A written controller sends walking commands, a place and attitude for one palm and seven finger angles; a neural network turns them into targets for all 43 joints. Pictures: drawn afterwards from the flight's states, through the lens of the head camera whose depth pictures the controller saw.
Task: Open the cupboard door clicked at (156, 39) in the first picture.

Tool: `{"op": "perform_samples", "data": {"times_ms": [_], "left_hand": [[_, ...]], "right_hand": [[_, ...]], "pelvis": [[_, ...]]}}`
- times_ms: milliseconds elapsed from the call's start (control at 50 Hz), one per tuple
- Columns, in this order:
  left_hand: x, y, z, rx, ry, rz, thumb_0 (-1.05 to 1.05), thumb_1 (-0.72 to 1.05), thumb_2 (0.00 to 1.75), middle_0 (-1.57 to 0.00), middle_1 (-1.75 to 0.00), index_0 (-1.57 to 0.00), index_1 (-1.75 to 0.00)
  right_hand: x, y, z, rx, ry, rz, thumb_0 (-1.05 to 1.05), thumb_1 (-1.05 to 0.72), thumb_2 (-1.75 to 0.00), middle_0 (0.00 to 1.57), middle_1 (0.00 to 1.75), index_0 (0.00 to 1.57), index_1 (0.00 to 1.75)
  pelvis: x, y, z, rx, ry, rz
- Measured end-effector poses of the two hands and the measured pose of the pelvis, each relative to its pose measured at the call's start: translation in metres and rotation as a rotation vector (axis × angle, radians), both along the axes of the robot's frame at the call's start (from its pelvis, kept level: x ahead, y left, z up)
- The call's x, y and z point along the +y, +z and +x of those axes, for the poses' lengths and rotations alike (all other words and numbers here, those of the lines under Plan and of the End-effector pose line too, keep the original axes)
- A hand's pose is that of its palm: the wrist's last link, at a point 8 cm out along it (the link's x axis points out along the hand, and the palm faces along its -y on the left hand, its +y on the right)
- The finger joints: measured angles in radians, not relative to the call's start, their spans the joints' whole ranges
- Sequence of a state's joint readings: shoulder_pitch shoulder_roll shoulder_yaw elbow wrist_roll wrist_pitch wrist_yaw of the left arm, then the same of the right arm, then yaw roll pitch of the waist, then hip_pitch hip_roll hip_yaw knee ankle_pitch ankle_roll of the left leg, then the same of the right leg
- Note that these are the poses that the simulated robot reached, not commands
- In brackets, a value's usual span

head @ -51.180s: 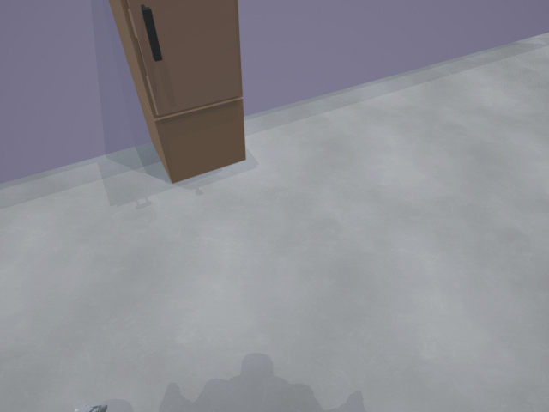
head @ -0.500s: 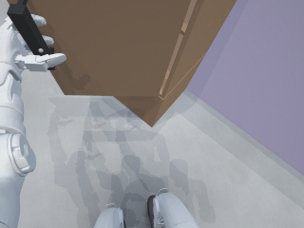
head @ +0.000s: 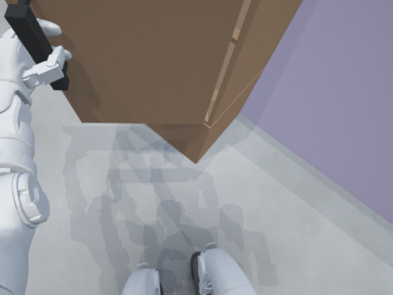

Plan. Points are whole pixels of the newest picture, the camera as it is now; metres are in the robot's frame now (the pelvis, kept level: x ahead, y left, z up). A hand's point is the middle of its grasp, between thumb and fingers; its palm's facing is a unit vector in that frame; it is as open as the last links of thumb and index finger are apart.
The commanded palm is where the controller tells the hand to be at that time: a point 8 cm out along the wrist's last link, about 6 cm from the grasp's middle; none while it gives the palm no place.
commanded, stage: pull the door open along its arc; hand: left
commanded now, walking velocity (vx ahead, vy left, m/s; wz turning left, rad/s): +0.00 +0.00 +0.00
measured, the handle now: (45, 45) +0.58 +0.22 +0.07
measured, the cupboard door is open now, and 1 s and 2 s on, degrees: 42 80 87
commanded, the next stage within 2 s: open thumb and fingers to let go in 1.04 s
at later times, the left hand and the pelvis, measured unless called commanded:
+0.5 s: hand (59, 109) +0.45 +0.18 +0.07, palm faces -0.01 -1.00 +0.02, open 6.4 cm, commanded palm +0.39 +0.23 +0.08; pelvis +0.03 +0.00 +0.02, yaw -1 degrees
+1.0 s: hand (116, 177) +0.32 +0.09 +0.08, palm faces +0.34 -0.94 +0.02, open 6.6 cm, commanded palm +0.26 +0.13 +0.08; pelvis +0.01 -0.02 +0.03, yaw +3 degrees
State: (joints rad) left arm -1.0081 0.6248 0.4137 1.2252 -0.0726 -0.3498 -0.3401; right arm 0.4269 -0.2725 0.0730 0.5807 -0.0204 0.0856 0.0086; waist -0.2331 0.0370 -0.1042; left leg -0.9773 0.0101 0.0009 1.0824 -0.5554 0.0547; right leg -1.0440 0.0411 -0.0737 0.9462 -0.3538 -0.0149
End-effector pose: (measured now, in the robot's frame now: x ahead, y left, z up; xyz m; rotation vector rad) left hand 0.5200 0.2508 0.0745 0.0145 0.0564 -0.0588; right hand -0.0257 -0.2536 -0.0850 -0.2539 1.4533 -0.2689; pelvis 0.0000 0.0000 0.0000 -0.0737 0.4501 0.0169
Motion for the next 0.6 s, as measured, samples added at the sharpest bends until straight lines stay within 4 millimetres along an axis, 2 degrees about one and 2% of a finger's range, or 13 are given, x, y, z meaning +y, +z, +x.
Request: {"op": "perform_samples", "data": {"times_ms": [160, 300, 380, 460, 600], "left_hand": [[-0.001, 0.000, -0.006, -0.002, 0.005, 0.001, 0.00, 0.66, 0.82, -0.38, -1.35, -0.40, -1.35], [-0.003, 0.000, -0.029, -0.008, 0.003, 0.003, 0.00, 0.67, 0.74, -0.36, -1.35, -0.37, -1.35], [-0.005, 0.000, -0.053, -0.013, -0.015, 0.004, 0.00, 0.65, 0.71, -0.35, -1.35, -0.35, -1.35], [-0.009, -0.001, -0.080, -0.024, -0.023, -0.006, 0.00, 0.64, 0.69, -0.34, -1.35, -0.34, -1.35], [-0.036, -0.003, -0.131, -0.079, 0.233, -0.059, 0.01, 0.65, 0.72, -0.32, -1.35, -0.34, -1.31]], "right_hand": [[-0.001, 0.003, 0.002, -0.002, -0.013, 0.010, 0.01, -0.90, -0.90, 0.20, 0.30, 0.20, 0.30], [-0.002, 0.008, 0.023, -0.063, -0.027, 0.032, 0.01, -0.90, -0.90, 0.20, 0.30, 0.20, 0.30], [-0.002, 0.012, 0.047, -0.134, -0.014, 0.047, 0.01, -0.90, -0.90, 0.20, 0.30, 0.20, 0.30], [-0.004, 0.014, 0.080, -0.226, 0.023, 0.058, 0.01, -0.90, -0.90, 0.20, 0.30, 0.20, 0.30], [0.004, 0.012, 0.144, -0.397, 0.125, 0.106, 0.01, -0.90, -0.90, 0.20, 0.30, 0.20, 0.30]], "pelvis": [[0.000, 0.004, 0.004, -0.007, -0.012, 0.005], [0.000, 0.014, 0.015, -0.035, -0.030, 0.014], [0.000, 0.019, 0.022, -0.054, -0.037, 0.022], [0.000, 0.023, 0.026, -0.074, -0.038, 0.027], [0.000, 0.022, 0.027, -0.098, -0.029, 0.037]]}}
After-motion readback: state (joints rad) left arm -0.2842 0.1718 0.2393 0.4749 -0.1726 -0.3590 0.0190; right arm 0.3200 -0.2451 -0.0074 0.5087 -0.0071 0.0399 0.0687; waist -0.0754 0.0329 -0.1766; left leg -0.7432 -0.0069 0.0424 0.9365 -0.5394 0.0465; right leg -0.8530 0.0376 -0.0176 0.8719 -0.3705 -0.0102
